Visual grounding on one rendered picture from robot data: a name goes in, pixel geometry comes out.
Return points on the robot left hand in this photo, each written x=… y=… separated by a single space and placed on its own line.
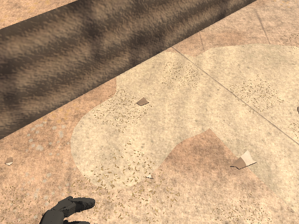
x=66 y=208

